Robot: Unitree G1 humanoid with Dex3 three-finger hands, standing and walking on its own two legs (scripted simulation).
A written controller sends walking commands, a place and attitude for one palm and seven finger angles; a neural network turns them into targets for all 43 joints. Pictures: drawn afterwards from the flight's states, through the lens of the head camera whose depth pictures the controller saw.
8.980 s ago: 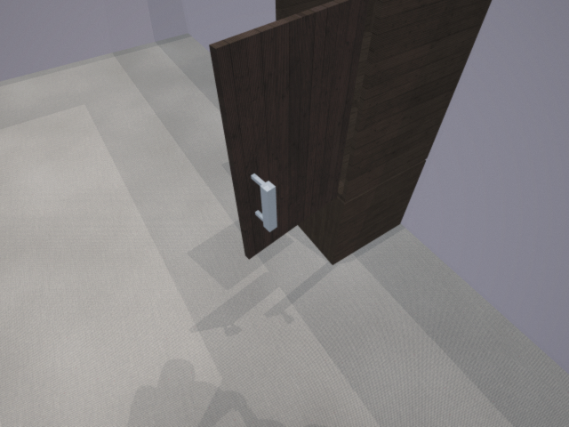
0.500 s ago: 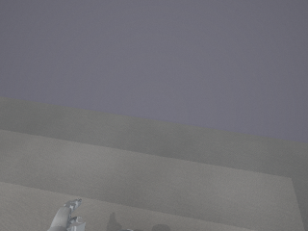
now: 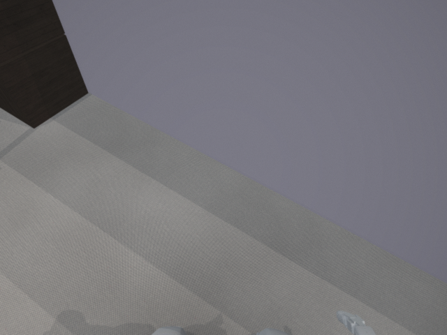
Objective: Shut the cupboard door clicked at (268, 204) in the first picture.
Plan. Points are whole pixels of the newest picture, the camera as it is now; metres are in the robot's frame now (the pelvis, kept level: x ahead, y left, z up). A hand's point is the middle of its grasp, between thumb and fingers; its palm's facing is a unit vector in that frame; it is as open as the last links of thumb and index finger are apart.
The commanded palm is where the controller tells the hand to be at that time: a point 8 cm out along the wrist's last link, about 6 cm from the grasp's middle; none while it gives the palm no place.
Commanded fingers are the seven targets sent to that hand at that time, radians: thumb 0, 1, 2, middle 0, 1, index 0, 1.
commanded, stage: walk to a spot facing it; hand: left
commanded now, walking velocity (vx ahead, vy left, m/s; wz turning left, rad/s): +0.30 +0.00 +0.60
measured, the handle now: out of the picture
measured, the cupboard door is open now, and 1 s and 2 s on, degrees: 98 98 98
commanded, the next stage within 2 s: turn to face it in 2.00 s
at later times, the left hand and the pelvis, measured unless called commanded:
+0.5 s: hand (145, 292) +0.20 +0.16 -0.13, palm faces +0.29 -0.93 -0.22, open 7.4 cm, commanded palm none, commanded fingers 0.00 0.90 0.90 -0.20 -0.30 -0.20 -0.30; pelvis +0.14 -0.05 +0.02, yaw +19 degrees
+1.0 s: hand (114, 291) +0.20 +0.24 -0.17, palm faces +0.58 -0.80 -0.15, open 7.4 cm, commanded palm none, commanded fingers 0.00 0.90 0.90 -0.20 -0.30 -0.20 -0.30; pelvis +0.31 +0.09 +0.01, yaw +31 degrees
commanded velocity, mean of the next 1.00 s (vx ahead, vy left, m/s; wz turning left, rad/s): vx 0.35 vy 0.00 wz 0.40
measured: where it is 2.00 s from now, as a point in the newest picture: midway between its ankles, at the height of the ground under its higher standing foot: (159, 213)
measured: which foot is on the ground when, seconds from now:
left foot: down 0.00-0.36, up 0.38-0.80, down 0.82-1.00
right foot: up 0.00-0.34, down 0.36-0.82, up 0.84-1.00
